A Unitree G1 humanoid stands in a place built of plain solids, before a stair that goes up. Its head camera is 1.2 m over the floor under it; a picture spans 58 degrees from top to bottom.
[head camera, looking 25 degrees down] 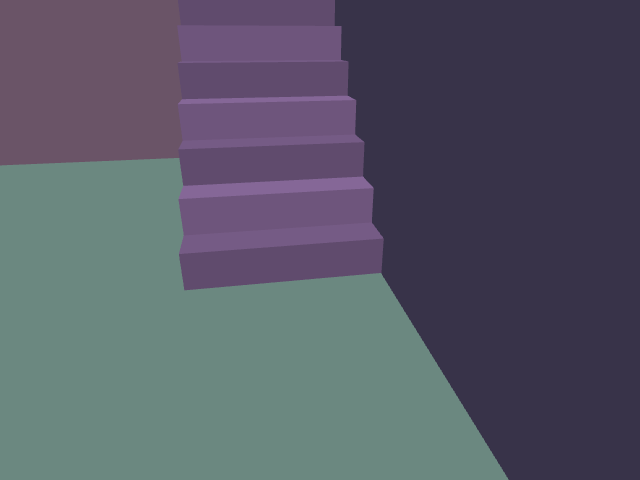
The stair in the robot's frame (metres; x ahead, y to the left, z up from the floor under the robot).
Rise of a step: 0.21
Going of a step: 0.23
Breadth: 1.08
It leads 10 degrees to the left of straight ahead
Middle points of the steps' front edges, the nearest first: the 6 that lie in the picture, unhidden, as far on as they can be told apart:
2.04 0.18 0.21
2.27 0.22 0.43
2.49 0.26 0.64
2.72 0.30 0.85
2.95 0.34 1.06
3.17 0.38 1.28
